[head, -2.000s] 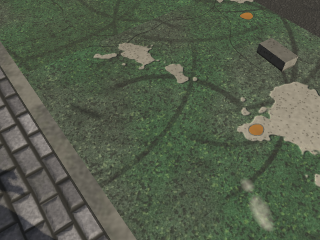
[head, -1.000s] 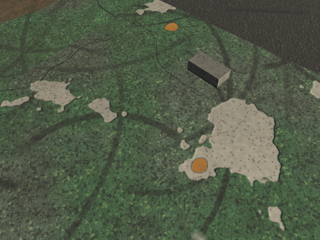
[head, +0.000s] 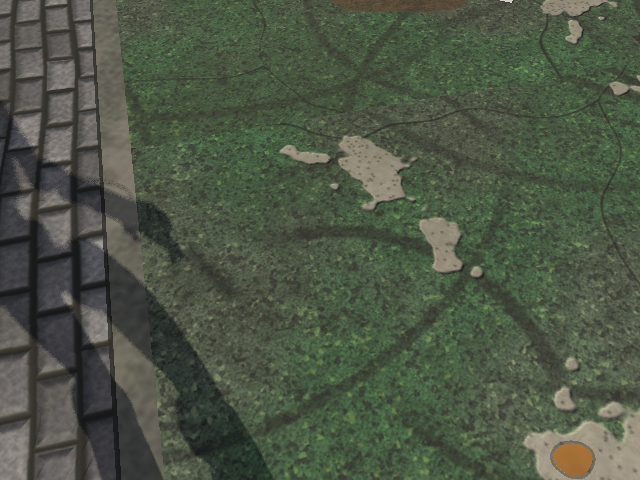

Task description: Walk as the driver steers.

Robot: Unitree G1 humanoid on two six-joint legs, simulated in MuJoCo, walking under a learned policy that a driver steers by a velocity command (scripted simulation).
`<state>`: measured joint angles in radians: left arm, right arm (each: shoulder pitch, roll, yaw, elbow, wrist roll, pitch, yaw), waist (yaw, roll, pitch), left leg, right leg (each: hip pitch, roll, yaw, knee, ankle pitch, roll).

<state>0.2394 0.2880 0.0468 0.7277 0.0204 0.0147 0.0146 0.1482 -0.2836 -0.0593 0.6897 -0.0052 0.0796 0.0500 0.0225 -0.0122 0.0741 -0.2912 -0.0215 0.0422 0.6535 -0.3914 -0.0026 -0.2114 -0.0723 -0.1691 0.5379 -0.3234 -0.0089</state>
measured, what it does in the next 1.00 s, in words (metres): steps on the spot, turning left: left foot, then right foot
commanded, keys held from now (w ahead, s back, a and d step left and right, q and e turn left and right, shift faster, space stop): q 0.76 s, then no key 0.24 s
